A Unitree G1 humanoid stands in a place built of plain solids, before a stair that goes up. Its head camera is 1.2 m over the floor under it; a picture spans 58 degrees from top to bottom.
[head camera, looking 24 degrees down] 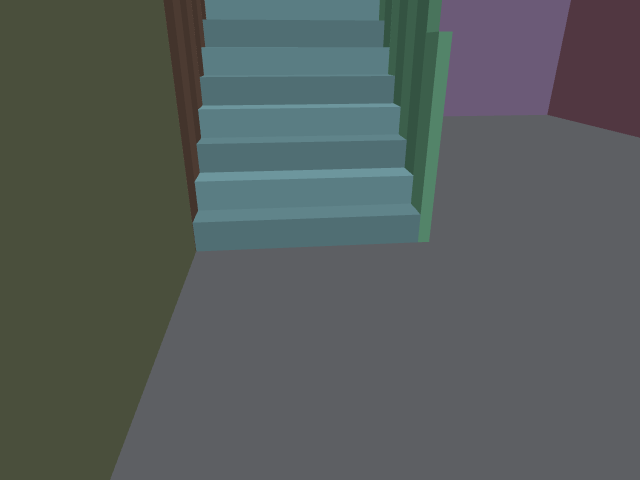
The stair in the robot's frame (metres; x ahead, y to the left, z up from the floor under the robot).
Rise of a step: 0.20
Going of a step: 0.22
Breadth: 1.46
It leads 6 degrees to the left of straight ahead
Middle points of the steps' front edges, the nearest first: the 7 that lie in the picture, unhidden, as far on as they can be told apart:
2.58 0.07 0.20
2.80 0.09 0.40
3.02 0.11 0.60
3.24 0.13 0.80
3.46 0.15 1.00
3.68 0.18 1.20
3.90 0.20 1.40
